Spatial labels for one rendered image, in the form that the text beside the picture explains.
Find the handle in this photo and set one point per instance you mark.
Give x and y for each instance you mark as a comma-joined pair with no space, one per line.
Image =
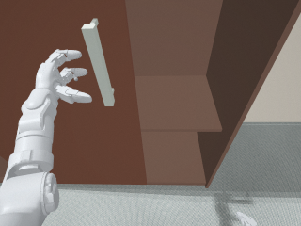
95,51

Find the robot left upper arm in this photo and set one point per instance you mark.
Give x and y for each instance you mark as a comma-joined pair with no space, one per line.
27,200

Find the robot left hand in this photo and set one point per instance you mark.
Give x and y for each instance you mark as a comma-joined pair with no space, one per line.
48,77

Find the left robot forearm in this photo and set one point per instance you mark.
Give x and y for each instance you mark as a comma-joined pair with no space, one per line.
35,136

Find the robot right hand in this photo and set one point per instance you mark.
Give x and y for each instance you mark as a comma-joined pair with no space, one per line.
246,221

